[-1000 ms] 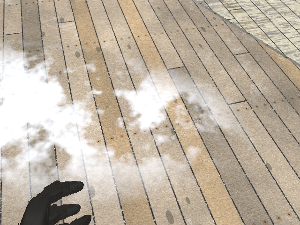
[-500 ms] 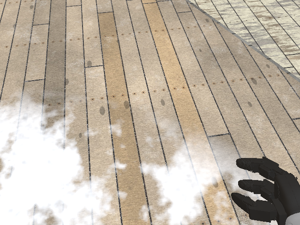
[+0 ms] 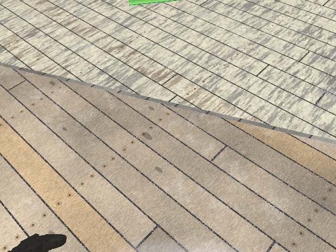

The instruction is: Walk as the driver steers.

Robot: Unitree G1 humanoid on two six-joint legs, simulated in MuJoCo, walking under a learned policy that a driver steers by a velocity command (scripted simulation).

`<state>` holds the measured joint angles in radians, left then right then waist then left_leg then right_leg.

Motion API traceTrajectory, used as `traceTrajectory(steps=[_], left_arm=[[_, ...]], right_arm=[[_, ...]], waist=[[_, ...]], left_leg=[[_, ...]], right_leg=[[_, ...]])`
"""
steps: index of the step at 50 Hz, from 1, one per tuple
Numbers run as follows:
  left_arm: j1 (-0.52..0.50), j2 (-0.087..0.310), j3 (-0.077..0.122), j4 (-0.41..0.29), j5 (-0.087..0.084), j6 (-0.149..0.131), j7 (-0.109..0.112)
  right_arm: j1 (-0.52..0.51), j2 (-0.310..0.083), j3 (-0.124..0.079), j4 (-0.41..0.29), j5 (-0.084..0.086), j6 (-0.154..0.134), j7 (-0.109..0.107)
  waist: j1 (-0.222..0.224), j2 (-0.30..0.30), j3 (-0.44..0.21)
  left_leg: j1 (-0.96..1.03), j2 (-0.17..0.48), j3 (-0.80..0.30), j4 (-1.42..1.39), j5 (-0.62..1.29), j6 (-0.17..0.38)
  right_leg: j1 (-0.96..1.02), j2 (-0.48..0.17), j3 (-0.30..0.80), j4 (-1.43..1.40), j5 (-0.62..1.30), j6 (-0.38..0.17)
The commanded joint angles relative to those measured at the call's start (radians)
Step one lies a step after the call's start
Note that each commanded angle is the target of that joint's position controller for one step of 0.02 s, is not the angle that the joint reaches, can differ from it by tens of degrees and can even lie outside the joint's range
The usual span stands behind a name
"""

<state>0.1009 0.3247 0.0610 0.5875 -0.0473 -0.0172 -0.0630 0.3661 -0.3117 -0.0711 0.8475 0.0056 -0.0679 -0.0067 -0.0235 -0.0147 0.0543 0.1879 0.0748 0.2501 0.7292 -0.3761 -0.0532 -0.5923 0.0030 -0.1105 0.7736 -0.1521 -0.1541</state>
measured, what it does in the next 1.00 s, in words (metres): walks ahead, turning left: left foot, then right foot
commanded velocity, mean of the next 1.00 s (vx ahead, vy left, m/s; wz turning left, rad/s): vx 0.43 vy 0.00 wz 0.19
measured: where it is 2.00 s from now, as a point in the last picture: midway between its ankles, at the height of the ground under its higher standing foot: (137, 159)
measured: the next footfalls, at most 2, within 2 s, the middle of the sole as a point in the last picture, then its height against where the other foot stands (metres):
left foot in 0.42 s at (163, 214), level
right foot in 0.94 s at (205, 195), level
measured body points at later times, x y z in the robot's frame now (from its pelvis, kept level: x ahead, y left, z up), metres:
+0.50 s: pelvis +0.41 +0.03 +0.02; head +0.46 +0.02 +0.46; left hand +0.54 +0.29 -0.10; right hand +0.57 -0.25 -0.07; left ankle +0.59 +0.08 -0.69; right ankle +0.21 -0.06 -0.58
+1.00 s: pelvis +0.57 -0.03 +0.05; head +0.60 -0.03 +0.49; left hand +0.69 +0.29 -0.03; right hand +0.79 -0.28 -0.04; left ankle +0.58 +0.08 -0.67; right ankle +0.67 -0.12 -0.69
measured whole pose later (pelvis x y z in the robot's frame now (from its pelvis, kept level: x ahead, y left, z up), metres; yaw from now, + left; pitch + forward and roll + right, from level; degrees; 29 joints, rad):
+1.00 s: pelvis +0.57 -0.03 +0.05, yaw +16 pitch +1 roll -1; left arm 0.08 0.30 0.06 0.69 0.02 -0.04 0.02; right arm 0.20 -0.35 -0.10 0.59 0.03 0.06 -0.03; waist -0.04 0.04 0.04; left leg -0.39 -0.23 -0.33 0.76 -0.44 0.01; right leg -0.33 0.08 0.14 0.45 -0.10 0.00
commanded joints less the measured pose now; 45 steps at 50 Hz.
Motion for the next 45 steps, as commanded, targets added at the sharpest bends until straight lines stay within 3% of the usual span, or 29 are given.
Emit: traceTrajectory(steps=[1,2,3,4,5,6,8,10,12,14,17,19,20,21,22,23,24,25,26,27,29,30,32,35,37,39,42,45], left_arm=[[0.361,0.299,0.085,0.027,0.027,-0.008,0.018],[0.365,0.195,0.074,-0.003,0.028,-0.029,0.015],[0.364,0.179,0.069,0.02,0.039,-0.053,0.01],[0.304,0.153,0.06,0.021,0.04,-0.073,0.007],[0.235,0.147,0.056,0.012,0.044,-0.079,0.012],[0.199,0.129,0.049,0.003,0.049,-0.079,0.02],[0.193,0.096,0.036,0.015,0.028,-0.075,0.039],[0.214,0.078,0.03,0.034,0.023,-0.071,0.067],[0.217,0.062,0.025,0.06,0.029,-0.058,0.085],[0.321,0.072,0.027,0.11,0.03,-0.053,0.082],[0.368,0.065,0.023,0.164,0.028,-0.043,0.081],[0.33,0.089,0.03,0.166,0.051,-0.038,0.086],[0.264,0.109,0.034,0.149,0.062,-0.035,0.086],[0.205,0.095,0.03,0.121,0.075,-0.034,0.089],[0.396,-0.027,0.005,0.102,0.095,-0.037,0.084],[0.526,0.009,-0.017,0.119,0.053,-0.04,0.065],[0.402,0.091,-0.002,0.104,0.046,-0.034,0.064],[0.228,0.121,0.009,0.059,0.054,-0.028,0.069],[0.149,0.106,0.008,0.029,0.063,-0.024,0.078],[0.13,0.096,0.008,0.012,0.073,-0.016,0.085],[0.15,0.069,0.006,0.019,0.074,-0.008,0.095],[0.152,0.051,0.001,0.025,0.074,-0.009,0.101],[0.122,0.035,-0.002,0.026,0.078,-0.009,0.108],[0.067,0.053,0.006,0.025,0.069,0.002,0.109],[0.013,0.053,0.008,0.018,0.063,0.004,0.105],[-0.034,0.052,0.009,0.013,0.057,-0.007,0.1],[-0.086,0.058,0.013,0.008,0.051,-0.032,0.091],[-0.067,0.083,0.029,0.023,0.041,-0.053,0.079]], right_arm=[[-0.021,-0.017,0.031,-0.244,0.018,-0.097,0.014],[-0.17,-0.14,0.016,-0.256,0.028,-0.129,0.021],[-0.252,-0.134,0.013,-0.287,0.05,-0.133,0.017],[-0.251,-0.111,0.021,-0.266,0.025,-0.126,0.005],[-0.218,-0.104,0.017,-0.252,0.002,-0.114,0.003],[-0.198,-0.114,0.01,-0.242,-0.006,-0.094,0.007],[-0.222,-0.1,0.009,-0.248,-0.015,-0.071,0.005],[-0.338,-0.05,0.029,-0.286,-0.028,-0.064,0.007],[-0.414,0.01,0.052,-0.302,-0.043,-0.071,0.025],[-0.451,0.012,0.048,-0.311,-0.037,-0.083,0.042],[-0.478,-0.031,0.025,-0.324,-0.016,-0.083,0.052],[-0.338,-0.082,-0.003,-0.282,-0.007,-0.081,0.054],[-0.176,-0.107,-0.019,-0.236,-0.002,-0.081,0.057],[-0.002,-0.133,-0.027,-0.194,-0.002,-0.076,0.057],[-0.03,-0.212,-0.027,-0.212,-0.023,-0.072,0.062],[-0.04,-0.209,-0.031,-0.23,-0.022,-0.067,0.069],[-0.109,-0.171,-0.036,-0.281,-0.01,-0.046,0.062],[-0.157,-0.126,-0.021,-0.292,0.001,-0.024,0.053],[-0.176,-0.132,-0.018,-0.292,0.002,-0.012,0.049],[-0.183,-0.144,-0.024,-0.289,-0.002,-0.006,0.041],[-0.2,-0.122,-0.021,-0.287,-0.007,0.005,0.034],[-0.197,-0.114,-0.021,-0.283,-0.002,0.009,0.029],[-0.17,-0.145,-0.034,-0.274,0.002,0.024,0.013],[-0.177,-0.182,-0.049,-0.285,0.02,0.066,-0.016],[-0.18,-0.174,-0.048,-0.292,0.027,0.09,-0.031],[-0.166,-0.167,-0.05,-0.293,0.022,0.105,-0.039],[-0.147,-0.165,-0.058,-0.298,0.016,0.117,-0.042],[-0.158,-0.16,-0.063,-0.317,0.018,0.122,-0.038]], waist=[[0.062,-0.397,-0.373],[0.155,-0.169,-0.353],[0.117,-0.045,-0.167],[0.065,0.098,-0.126],[0.012,0.104,-0.085],[-0.015,0.077,-0.053],[-0.025,0.059,-0.002],[0.02,0.048,0.048],[0.073,0.015,0.07],[0.147,-0.018,0.039],[0.159,-0.054,0.024],[0.077,-0.075,-0.053],[-0.022,-0.079,-0.126],[-0.112,-0.041,-0.214],[0.038,0.319,-0.359],[0.042,0.36,-0.534],[-0.016,0.181,-0.511],[-0.035,0.023,-0.369],[-0.009,-0.05,-0.255],[0.019,-0.042,-0.213],[0.059,0.037,-0.17],[0.062,0.049,-0.168],[0.057,0.051,-0.202],[0.051,0.07,-0.217],[0.033,0.107,-0.179],[0.012,0.143,-0.145],[-0.015,0.181,-0.126],[-0.004,0.206,-0.128]], left_leg=[[-1.012,-0.18,-0.339,0.985,-0.196,0.053],[-1.029,-0.107,-0.431,0.882,-0.069,0.1],[-1.052,-0.092,-0.402,0.777,-0.029,0.109],[-0.973,-0.036,-0.414,0.667,0.017,0.107],[-0.886,-0.019,-0.425,0.594,0.039,0.089],[-0.826,-0.008,-0.433,0.541,0.049,0.069],[-0.789,0.008,-0.408,0.386,0.041,0.032],[-0.766,0.005,-0.342,0.191,0.211,-0.004],[-0.644,-0.022,-0.256,-0.053,0.529,-0.005],[-0.565,-0.057,-0.228,-0.167,0.76,0.013],[-0.63,-0.071,-0.237,-0.253,0.696,0.063],[-0.556,-0.12,-0.221,-0.236,0.589,0.105],[-0.436,-0.139,-0.211,-0.237,0.583,0.124],[-0.251,-0.086,-0.268,-0.22,0.731,0.136],[0.06,0.146,-0.631,-0.127,1.085,0.28],[0.28,0.304,-1.08,-0.273,0.812,0.451],[0.207,0.255,-1.063,-0.326,0.509,0.409],[0.024,0.181,-0.932,-0.354,0.385,0.342],[-0.142,0.143,-0.882,-0.378,0.378,0.322],[-0.245,0.101,-0.841,-0.399,0.402,0.313],[-0.359,0.031,-0.752,-0.42,0.495,0.284],[-0.379,0.021,-0.73,-0.411,0.577,0.28],[-0.4,0.019,-0.728,-0.39,0.677,0.284],[-0.438,-0.006,-0.755,-0.398,0.447,0.244],[-0.47,-0.039,-0.773,-0.418,0.238,0.213],[-0.471,-0.06,-0.796,-0.425,0.127,0.206],[-0.428,-0.065,-0.844,-0.398,0.138,0.208],[-0.393,-0.073,-0.908,-0.345,0.215,0.188]], right_leg=[[1.08,-0.244,0.951,-0.382,-0.372,-0.373],[1.007,-0.26,1.037,-0.523,-0.573,-0.291],[0.836,-0.247,0.991,-0.571,-0.519,-0.25],[0.692,-0.221,0.906,-0.546,-0.412,-0.214],[0.538,-0.176,0.822,-0.518,-0.309,-0.21],[0.431,-0.13,0.748,-0.524,-0.25,-0.207],[0.321,-0.089,0.637,-0.549,-0.166,-0.198],[0.23,-0.046,0.507,-0.569,-0.064,-0.177],[0.145,0.021,0.337,-0.52,0.101,-0.101],[0.187,-0.01,0.329,-0.515,0.082,-0.065],[0.396,-0.063,0.326,-0.416,0.178,-0.029],[0.515,-0.091,0.305,-0.288,0.491,0.006],[0.539,-0.08,0.26,-0.126,0.674,0.042],[0.459,-0.037,0.21,0.156,0.595,0.092],[0.171,0.097,0.159,0.597,-0.331,0.178],[-0.054,0.143,0.259,0.81,-0.458,0.215],[-0.073,0.082,0.303,0.827,-0.373,0.205],[-0.077,0.057,0.278,0.738,-0.308,0.193],[-0.087,0.051,0.265,0.676,-0.294,0.191],[-0.057,0.037,0.269,0.595,-0.271,0.186],[0.009,0.028,0.262,0.444,-0.267,0.187],[0.015,0.029,0.258,0.365,-0.274,0.194],[0.032,0.048,0.256,0.262,-0.253,0.218],[0.038,0.068,0.278,0.169,-0.136,0.237],[0.045,0.078,0.29,0.097,-0.081,0.238],[0.06,0.086,0.299,0.018,-0.06,0.238],[0.112,0.099,0.309,-0.112,-0.066,0.232],[0.234,0.093,0.314,-0.293,-0.055,0.214]])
